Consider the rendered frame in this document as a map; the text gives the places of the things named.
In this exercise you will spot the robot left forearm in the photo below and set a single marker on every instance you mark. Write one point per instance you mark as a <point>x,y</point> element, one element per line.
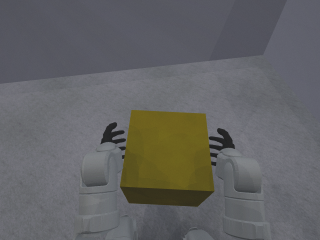
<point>98,213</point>

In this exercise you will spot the robot left hand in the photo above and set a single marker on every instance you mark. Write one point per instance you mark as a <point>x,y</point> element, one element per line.
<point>108,135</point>

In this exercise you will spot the robot left thigh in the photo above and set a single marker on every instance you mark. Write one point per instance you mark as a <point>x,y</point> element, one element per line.
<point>127,230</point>

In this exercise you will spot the robot right hand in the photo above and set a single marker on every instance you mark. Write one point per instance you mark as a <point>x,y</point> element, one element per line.
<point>226,142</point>

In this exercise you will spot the carton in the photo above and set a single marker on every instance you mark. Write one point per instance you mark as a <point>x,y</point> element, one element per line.
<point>167,159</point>

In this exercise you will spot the right robot shin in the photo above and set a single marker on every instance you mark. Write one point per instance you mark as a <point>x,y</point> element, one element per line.
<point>194,228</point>

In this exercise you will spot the robot right forearm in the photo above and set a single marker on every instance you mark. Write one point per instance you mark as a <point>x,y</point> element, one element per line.
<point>244,217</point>

